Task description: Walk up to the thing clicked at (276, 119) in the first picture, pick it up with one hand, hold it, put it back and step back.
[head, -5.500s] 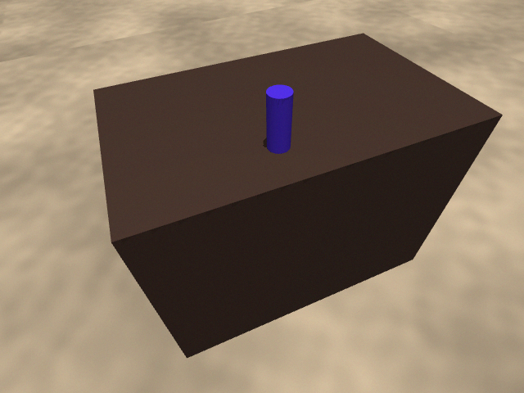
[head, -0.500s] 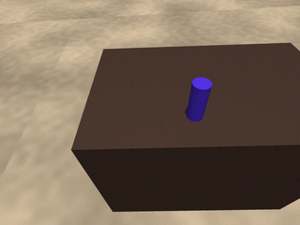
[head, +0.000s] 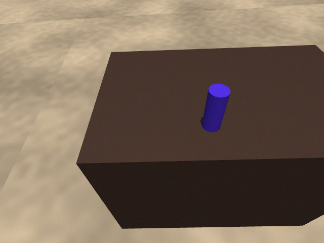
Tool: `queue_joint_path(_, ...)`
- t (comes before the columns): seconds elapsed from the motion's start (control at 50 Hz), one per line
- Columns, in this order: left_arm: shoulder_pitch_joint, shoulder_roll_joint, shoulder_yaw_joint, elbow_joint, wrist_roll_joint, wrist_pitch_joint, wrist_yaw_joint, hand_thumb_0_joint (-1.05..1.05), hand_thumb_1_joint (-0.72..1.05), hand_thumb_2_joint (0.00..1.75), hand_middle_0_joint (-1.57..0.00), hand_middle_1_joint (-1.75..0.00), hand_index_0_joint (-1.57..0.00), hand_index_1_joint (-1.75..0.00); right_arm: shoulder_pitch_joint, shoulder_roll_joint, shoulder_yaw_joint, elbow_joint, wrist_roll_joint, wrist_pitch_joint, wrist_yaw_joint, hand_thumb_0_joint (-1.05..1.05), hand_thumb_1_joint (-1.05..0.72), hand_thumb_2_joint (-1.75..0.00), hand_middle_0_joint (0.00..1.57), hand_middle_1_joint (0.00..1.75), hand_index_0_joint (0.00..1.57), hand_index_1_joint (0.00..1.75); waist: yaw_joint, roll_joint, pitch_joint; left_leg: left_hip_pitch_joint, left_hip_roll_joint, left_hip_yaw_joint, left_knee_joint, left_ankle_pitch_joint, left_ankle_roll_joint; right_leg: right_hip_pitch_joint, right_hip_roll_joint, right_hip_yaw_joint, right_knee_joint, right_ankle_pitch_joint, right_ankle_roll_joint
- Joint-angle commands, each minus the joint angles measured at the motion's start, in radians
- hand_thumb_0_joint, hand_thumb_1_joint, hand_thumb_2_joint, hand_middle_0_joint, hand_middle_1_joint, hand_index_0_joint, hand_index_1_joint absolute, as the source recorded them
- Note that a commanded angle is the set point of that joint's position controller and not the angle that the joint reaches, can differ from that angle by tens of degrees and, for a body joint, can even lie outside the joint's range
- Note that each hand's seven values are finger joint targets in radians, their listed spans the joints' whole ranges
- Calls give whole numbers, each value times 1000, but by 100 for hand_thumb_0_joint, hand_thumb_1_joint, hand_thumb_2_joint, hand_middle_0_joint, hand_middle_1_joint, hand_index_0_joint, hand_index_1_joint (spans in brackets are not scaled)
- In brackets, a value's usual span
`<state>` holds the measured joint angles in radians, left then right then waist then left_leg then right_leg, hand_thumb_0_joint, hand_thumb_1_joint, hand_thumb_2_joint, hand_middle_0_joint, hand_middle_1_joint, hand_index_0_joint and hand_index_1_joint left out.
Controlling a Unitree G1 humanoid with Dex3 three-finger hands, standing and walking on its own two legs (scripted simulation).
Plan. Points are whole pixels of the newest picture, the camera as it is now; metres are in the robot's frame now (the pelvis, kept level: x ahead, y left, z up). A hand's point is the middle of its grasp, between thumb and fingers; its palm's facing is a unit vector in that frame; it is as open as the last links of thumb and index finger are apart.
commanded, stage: stand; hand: right
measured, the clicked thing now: (214, 109) +0.49 -0.13 +0.04
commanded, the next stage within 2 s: rise first in 0.38 s
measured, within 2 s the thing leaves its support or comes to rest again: neither
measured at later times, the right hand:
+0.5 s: hand out of the picture +0.07 -0.25 -0.16, palm faces -0.03 +0.94 -0.33, open 7.4 cm
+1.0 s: hand (274, 232) +0.18 -0.24 -0.06, palm faces +0.26 +0.91 -0.33, open 16.2 cm
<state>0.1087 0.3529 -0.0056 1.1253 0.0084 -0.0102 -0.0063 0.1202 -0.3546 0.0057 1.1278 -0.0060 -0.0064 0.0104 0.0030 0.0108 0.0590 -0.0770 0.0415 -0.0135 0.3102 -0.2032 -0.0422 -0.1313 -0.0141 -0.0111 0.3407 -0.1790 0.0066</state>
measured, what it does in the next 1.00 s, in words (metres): stands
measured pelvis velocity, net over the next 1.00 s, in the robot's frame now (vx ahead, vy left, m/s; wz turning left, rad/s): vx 0.01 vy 0.01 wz -0.01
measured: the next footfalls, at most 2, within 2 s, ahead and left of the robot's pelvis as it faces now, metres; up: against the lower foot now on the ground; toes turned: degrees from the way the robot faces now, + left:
none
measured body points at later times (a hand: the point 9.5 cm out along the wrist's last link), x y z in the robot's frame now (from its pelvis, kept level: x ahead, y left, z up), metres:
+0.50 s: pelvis +0.00 +0.00 +0.00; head +0.01 +0.00 +0.45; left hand +0.08 +0.31 -0.13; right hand +0.07 -0.30 -0.14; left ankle -0.02 +0.15 -0.75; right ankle +0.00 -0.12 -0.75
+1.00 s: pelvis +0.01 +0.01 -0.01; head +0.01 +0.02 +0.44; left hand +0.16 +0.26 -0.10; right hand +0.16 -0.29 -0.04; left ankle -0.02 +0.15 -0.75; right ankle +0.00 -0.12 -0.75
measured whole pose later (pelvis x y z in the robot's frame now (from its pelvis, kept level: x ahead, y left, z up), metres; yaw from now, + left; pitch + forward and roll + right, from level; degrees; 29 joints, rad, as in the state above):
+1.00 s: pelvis +0.01 +0.01 -0.01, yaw -1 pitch +0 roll +0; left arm 0.25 0.21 0.05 0.59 -0.04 -0.06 0.07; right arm 0.29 -0.28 -0.14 0.42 0.06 -0.07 -0.07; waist -0.02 -0.02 0.00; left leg -0.16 0.03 0.00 0.42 -0.27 -0.02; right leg -0.21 -0.03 0.00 0.43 -0.22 0.02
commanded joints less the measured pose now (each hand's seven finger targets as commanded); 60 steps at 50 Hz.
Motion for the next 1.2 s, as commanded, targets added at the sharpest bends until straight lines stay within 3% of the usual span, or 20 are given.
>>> queue_joint_path(0.0, -38, 221, 45, -56, -3, -20, 13, 0, 90, 90, -20, -30, -20, -30, -25, -212, -43, -59, -1, -18, -18, 0, -90, -90, 20, 30, 20, 30, -3, -14, -91, -6, 91, -56, -34, 184, 50, 45, -115, 86, -44, 202, -31)
queue_joint_path(0.44, -38, 224, 46, -60, 1, -21, 14, 0, 90, 90, -20, -30, -20, -30, -24, -206, -45, -69, -4, -18, -18, 0, -90, -90, 20, 30, 20, 30, -5, -26, -98, -4, 92, -54, -42, 174, 52, 43, -116, 84, -46, 193, -29)
queue_joint_path(0.46, -40, 223, 46, -59, -1, -20, 14, 0, 82, 82, -12, -22, -12, -22, -28, -209, -44, -67, -3, -18, -19, 0, -82, -82, 12, 22, 12, 22, -3, -20, -84, -9, 91, -55, -44, 165, 52, 37, -115, 86, -49, 183, -30)
queue_joint_path(0.48, -391, 39, 35, -410, -85, -125, 21, 0, 74, 74, -5, -14, -4, -14, -379, -2, -13, -418, 74, -93, -30, 0, -74, -74, 6, 14, 5, 14, 17, -74, -91, -166, -41, 52, 71, 82, 39, -79, -2, -19, 39, 66, -10)
queue_joint_path(0.5, -330, 72, 22, -437, -109, -143, 43, 0, 66, 66, -5, -6, -2, -8, -350, -57, -23, -454, 108, -136, -49, 0, -66, -66, 6, 6, 5, 6, -21, 0, -147, -90, -48, 61, 31, 26, 41, -14, -9, -9, 0, 20, -10)
queue_joint_path(0.52, -238, 144, 64, -325, -103, -131, 61, 0, 58, 58, -5, -6, -3, -8, -254, -158, -77, -345, 99, -132, -69, 0, -58, -58, 5, 5, 5, 5, -27, -11, -71, -117, -45, 55, 14, -26, 43, -53, -2, -15, -5, -25, -16)
queue_joint_path(0.54, -140, 205, 122, -267, -101, -115, 66, 0, 50, 50, -4, -6, -3, -8, -194, -192, -118, -280, 95, -118, -76, 0, -50, -50, 5, 5, 5, 5, -3, -4, -46, -153, -43, 60, 40, -23, 38, -60, 3, -24, 12, -29, -15)
queue_joint_path(0.56, -84, 204, 157, -297, -98, -106, 73, 0, 42, 42, -4, -5, -3, -7, -191, -211, -159, -281, 91, -115, -86, 0, -42, -42, 5, 5, 5, 5, 6, -6, -137, -129, -43, 62, 64, 47, 34, -39, 4, -24, 32, 40, -13)
queue_joint_path(0.58, -102, 194, 149, -355, -93, -112, 82, 0, 34, 34, -4, -5, -3, -6, -172, -217, -178, -311, 85, -124, -97, 0, -34, -34, 5, 5, 5, 5, 3, -15, -229, -91, -38, 58, 84, 121, 36, -12, 4, -21, 52, 123, -10)
queue_joint_path(0.6, -134, 154, 130, -344, -88, -117, 86, 0, 28, 27, -4, -6, -4, -7, -193, -203, -178, -350, 80, -132, -101, 0, -26, -26, 5, 5, 5, 5, -16, -33, -263, -91, -40, 55, 98, 148, 43, -11, 1, -19, 64, 164, -6)
queue_joint_path(0.66, 4, 117, 189, -280, -46, -100, 78, 0, 18, 20, -4, -5, -5, -4, 25, -185, -245, -371, 48, -111, -96, 0, -8, -19, 5, 5, 5, 5, -35, -66, -259, -93, -45, 50, 106, 188, 50, -33, 11, -24, 69, 209, -9)
queue_joint_path(0.7, 40, 99, 182, -361, -45, -94, 76, 0, 9, 14, -3, -5, -6, -2, 48, -184, -248, -487, 51, -104, -96, 0, 1, -16, 5, 5, 5, 5, -25, -76, -313, -49, -50, 57, 94, 249, 46, 4, 12, -30, 64, 259, -5)
queue_joint_path(0.78, 10, -13, 111, -477, -58, -85, 63, 0, -15, 9, -4, -4, -5, -3, 39, -63, -177, -652, 68, -97, -82, 0, 25, -11, 5, 5, 5, 5, -23, -66, -200, -88, -56, 68, 68, 177, 43, -55, 5, -36, 38, 175, -5)
queue_joint_path(0.8, 6, 2, 120, -521, -57, -87, 66, 0, -19, 8, -4, -4, -5, -3, 39, -106, -217, -698, 67, -100, -88, 0, 29, -10, 5, 5, 5, 5, -25, -65, -197, -86, -53, 67, 60, 160, 43, -54, 6, -38, 36, 157, -7)
queue_joint_path(0.84, -36, -14, 96, -615, -61, -94, 68, 0, -30, 8, -4, -5, -5, -4, 18, -89, -192, -772, 67, -108, -86, 0, 39, -8, 4, 6, 5, 6, -27, -34, -167, -99, -51, 66, 46, 119, 41, -62, 7, -38, 28, 116, -11)
queue_joint_path(0.88, -16, 31, 121, -668, -54, -102, 82, 0, -41, 7, -5, -5, -5, -6, 13, -120, -219, -840, 64, -116, -95, 0, 46, -6, 4, 6, 5, 6, -16, -20, -162, -99, -47, 65, 42, 104, 39, -40, 7, -36, 27, 102, -14)
queue_joint_path(0.98, 35, 37, 123, -767, -46, -113, 98, 0, -54, 4, -6, -6, -5, -6, 67, -164, -272, -1040, 60, -135, -108, 0, 55, -4, 4, 6, 5, 6, -38, -39, -203, -53, -38, 61, 61, 178, 37, 25, 18, -38, 38, 180, -12)
queue_joint_path(1.08, 152, 6, 144, -711, -42, -108, 86, 0, -54, 4, -5, -6, -5, -6, 192, -112, -281, -1112, 60, -130, -93, 0, 57, -4, 5, 6, 5, 6, -29, -52, -134, -71, -40, 70, 66, 206, 34, 23, 16, -42, 39, 207, -12)
queue_joint_path(1.1, 177, -35, 112, -697, -41, -104, 77, 0, -54, 4, -5, -5, -5, -6, 223, -84, -268, -1131, 59, -132, -84, 0, 59, -4, 5, 6, 5, 6, -27, -50, -114, -73, -40, 70, 64, 206, 33, 19, 17, -44, 41, 208, -14)
queue_joint_path(1.18, 117, 11, 161, -716, -40, -105, 69, 0, -55, 4, -5, -5, -5, -6, 232, -105, -310, -1206, 61, -143, -66, 0, 58, -3, 5, 6, 5, 6, -22, -15, -103, -84, -36, 70, 60, 203, 26, 14, 16, -43, 43, 200, -17)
